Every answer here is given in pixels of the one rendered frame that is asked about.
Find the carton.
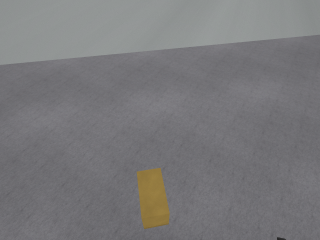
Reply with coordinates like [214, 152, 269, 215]
[137, 168, 170, 229]

